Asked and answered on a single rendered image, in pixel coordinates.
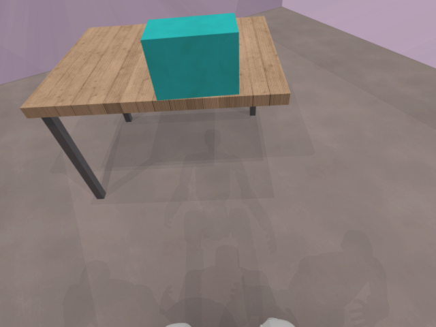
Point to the table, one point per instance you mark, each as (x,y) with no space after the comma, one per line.
(105,72)

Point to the carton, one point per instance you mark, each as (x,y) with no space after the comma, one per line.
(193,56)

